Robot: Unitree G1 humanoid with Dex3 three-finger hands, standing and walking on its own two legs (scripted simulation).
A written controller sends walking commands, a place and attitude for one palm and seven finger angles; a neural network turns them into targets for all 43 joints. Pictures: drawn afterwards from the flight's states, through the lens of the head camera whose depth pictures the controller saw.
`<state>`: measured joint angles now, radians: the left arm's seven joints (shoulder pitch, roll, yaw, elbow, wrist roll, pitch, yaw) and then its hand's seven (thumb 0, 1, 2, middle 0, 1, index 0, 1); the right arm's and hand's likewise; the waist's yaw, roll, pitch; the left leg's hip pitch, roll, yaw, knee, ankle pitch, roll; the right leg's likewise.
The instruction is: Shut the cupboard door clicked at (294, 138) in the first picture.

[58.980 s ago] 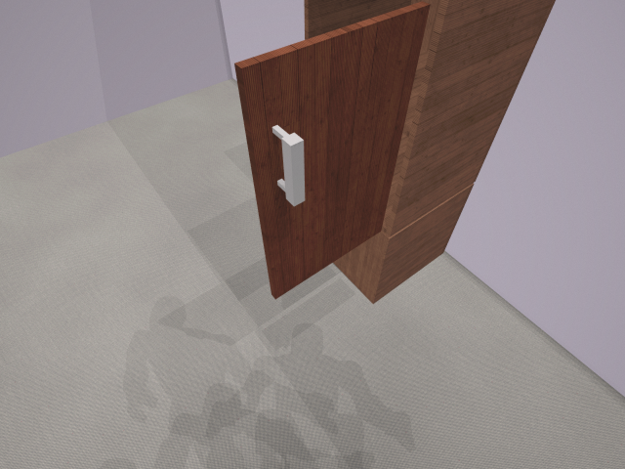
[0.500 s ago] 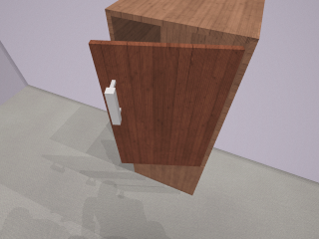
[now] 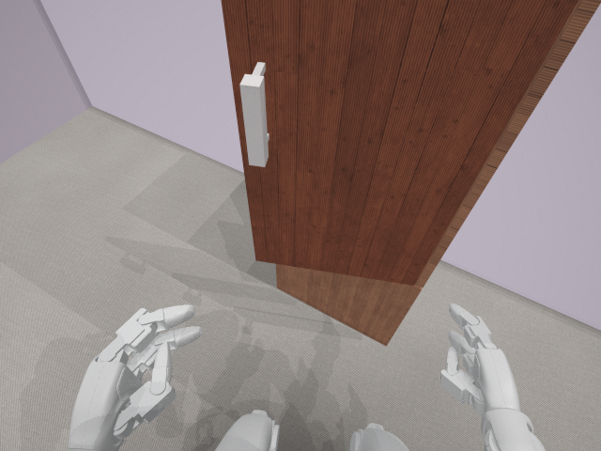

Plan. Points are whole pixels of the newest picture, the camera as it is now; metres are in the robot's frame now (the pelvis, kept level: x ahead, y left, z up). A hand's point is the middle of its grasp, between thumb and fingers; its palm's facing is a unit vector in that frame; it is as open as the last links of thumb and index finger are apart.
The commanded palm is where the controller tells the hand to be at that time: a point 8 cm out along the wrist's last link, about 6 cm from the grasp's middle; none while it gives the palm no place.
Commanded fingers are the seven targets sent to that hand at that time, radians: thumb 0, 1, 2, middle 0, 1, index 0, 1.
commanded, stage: raise the hand and make a fist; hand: left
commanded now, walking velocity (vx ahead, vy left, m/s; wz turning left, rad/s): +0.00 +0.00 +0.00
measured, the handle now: (259, 115) +0.50 +0.13 +0.17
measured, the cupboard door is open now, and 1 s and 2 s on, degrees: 20 20 20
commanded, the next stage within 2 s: bring the fist close to the handle in 1.38 s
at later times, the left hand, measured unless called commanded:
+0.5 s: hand (164, 320) +0.23 +0.18 +0.11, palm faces -0.05 -1.00 -0.05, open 3.4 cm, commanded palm +0.20 +0.23 +0.12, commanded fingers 0.00 0.90 0.90 -1.15 -1.34 -1.15 -1.34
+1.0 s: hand (137, 261) +0.26 +0.20 +0.17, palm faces -0.01 -1.00 -0.07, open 3.1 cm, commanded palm +0.23 +0.25 +0.17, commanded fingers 0.00 0.90 0.90 -1.30 -1.50 -1.30 -1.50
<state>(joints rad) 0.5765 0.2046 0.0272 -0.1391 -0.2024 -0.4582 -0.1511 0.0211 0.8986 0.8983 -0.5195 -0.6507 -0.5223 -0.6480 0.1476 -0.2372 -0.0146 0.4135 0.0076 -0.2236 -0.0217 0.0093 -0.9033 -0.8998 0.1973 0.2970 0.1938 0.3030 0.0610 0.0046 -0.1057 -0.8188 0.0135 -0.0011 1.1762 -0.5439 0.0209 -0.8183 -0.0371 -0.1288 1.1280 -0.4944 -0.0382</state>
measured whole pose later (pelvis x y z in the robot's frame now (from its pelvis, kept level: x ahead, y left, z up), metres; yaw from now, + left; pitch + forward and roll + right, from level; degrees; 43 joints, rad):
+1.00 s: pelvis +0.03 +0.01 +0.06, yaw +0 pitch +3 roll -1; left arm 0.31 0.28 0.19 -0.17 -0.30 -0.12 -0.26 0.02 0.90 0.90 -1.29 -1.49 -1.29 -1.49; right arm 0.27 -0.24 0.07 0.53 0.05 -0.22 -0.07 0.01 -0.90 -0.90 0.20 0.30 0.20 0.30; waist 0.04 0.05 -0.06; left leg -0.42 0.00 0.02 0.79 -0.43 0.03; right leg -0.43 -0.02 -0.11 0.75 -0.37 -0.01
